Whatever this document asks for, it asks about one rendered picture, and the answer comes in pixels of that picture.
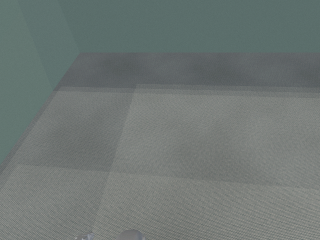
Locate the robot left thigh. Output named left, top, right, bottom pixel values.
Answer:
left=115, top=229, right=146, bottom=240

